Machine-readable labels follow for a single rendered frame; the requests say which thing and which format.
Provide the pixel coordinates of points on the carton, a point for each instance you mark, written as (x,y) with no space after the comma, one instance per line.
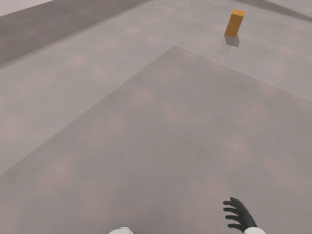
(234,23)

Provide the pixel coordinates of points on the robot right hand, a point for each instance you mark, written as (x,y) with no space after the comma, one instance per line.
(242,215)

